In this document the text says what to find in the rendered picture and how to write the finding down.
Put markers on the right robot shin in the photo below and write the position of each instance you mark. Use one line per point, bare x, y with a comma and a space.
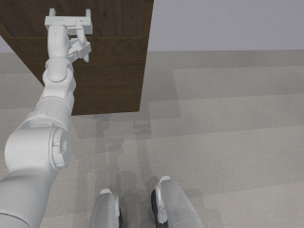
162, 216

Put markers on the handle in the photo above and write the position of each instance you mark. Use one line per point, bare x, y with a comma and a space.
87, 23

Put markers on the robot right thigh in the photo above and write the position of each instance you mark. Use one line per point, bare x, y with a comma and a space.
179, 210

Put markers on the cabinet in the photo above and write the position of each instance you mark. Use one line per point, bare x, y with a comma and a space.
112, 79

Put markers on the drawer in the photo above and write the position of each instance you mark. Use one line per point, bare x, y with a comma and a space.
109, 18

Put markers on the robot left upper arm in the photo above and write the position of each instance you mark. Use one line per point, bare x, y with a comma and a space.
34, 157

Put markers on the left robot forearm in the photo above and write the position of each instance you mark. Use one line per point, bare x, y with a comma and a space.
55, 105

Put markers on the left robot hand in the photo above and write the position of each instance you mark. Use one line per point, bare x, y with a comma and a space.
59, 45

